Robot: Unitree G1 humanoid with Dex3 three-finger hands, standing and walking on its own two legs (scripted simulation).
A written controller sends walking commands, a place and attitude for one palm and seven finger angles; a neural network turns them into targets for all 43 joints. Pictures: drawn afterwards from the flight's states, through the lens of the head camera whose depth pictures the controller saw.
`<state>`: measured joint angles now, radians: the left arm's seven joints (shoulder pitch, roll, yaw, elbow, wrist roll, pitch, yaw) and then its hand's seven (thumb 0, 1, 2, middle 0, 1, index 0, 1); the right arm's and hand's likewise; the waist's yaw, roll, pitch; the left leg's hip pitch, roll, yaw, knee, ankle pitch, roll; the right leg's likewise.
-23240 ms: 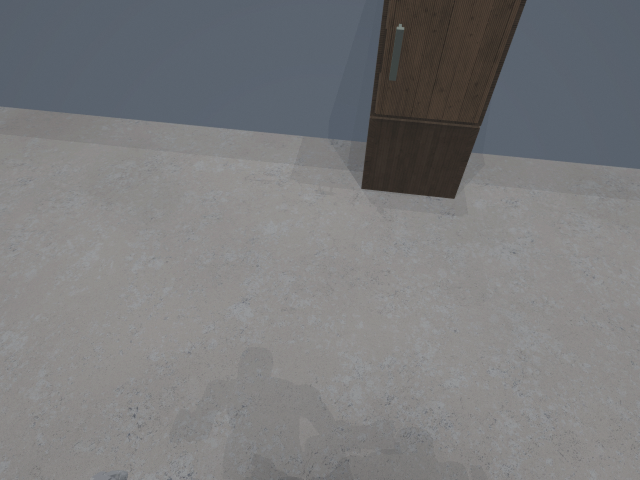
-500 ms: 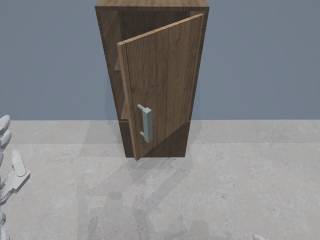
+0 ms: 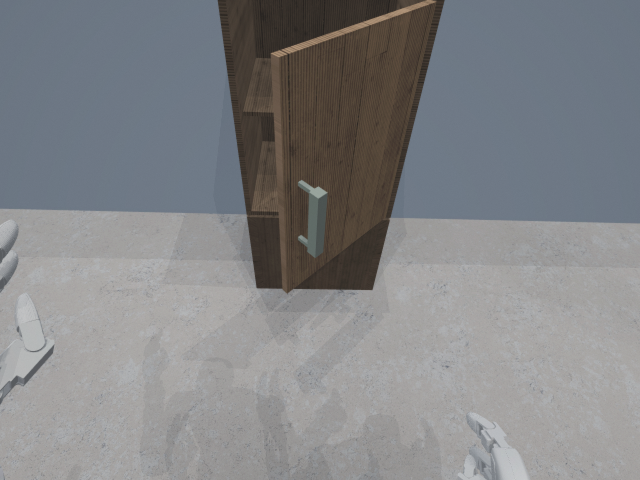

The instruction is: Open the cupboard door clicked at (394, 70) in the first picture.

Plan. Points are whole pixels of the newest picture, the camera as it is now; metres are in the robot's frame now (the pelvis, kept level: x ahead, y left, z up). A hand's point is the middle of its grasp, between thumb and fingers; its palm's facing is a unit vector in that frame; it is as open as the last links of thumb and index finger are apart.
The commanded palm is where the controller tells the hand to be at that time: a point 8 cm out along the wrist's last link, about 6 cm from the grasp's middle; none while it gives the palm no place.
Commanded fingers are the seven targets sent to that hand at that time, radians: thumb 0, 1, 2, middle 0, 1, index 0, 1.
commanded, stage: stop stepping back and stand still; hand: left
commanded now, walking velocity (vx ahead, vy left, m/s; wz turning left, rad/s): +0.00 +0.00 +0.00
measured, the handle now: (309, 219) +0.62 +0.07 -0.09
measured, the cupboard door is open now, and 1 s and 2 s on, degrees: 45 45 45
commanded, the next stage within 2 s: let the arm hang, fingers relaxed in 0.18 s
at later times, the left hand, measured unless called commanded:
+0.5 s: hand out of the picture +0.11 +0.22 -0.13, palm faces -0.03 -0.94 -0.33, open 7.4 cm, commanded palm none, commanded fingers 0.00 0.90 0.90 -0.20 -0.30 -0.20 -0.30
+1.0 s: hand out of the picture -0.04 +0.17 -0.17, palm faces +0.06 -0.97 -0.24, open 7.3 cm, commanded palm none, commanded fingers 0.00 0.90 0.90 -0.20 -0.30 -0.20 -0.30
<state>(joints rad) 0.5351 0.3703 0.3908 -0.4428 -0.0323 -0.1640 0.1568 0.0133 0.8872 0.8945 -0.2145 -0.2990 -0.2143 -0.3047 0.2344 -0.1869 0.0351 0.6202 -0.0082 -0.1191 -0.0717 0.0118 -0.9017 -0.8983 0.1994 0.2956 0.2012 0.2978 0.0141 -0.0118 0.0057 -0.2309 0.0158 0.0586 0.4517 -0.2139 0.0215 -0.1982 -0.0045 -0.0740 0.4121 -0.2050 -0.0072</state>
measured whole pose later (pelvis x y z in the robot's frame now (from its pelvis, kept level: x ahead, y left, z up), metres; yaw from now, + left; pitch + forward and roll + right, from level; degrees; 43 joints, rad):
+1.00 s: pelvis -0.01 -0.02 +0.00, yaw +1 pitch -2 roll +0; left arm 0.30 0.17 0.02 1.16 0.01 0.02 0.02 0.00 0.91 0.89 -0.20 -0.30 -0.20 -0.30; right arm 0.32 -0.13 0.01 1.14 -0.03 0.02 -0.03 0.00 -0.91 -0.90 0.20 0.29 0.20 0.30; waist 0.00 0.03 0.05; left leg -0.22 0.02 0.03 0.44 -0.19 0.00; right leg -0.20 0.00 -0.10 0.44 -0.22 -0.04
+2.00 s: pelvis +0.03 -0.03 +0.00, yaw +2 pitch -1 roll +0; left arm 0.27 0.13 0.02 1.15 0.01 0.00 0.03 0.00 0.91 0.89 -0.20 -0.30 -0.20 -0.30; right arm 0.28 -0.13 0.01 1.14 -0.02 0.00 -0.04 0.00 -0.91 -0.90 0.19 0.29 0.20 0.30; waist 0.00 0.01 0.05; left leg -0.16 0.02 0.02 0.40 -0.22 -0.02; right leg -0.14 0.01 -0.11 0.41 -0.26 -0.05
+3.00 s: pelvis +0.03 -0.08 +0.00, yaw -23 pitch +2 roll +2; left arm 0.29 0.17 0.08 0.94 0.03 0.03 0.01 0.00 0.90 0.89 -0.21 -0.30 -0.21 -0.30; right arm 0.04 -0.22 -0.06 0.89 -0.01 0.06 -0.04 0.01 -0.91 -0.90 0.20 0.29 0.20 0.30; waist 0.07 0.00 0.09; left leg -0.50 0.01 -0.07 1.01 -0.37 -0.06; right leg -0.22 0.17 0.19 0.42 -0.20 -0.13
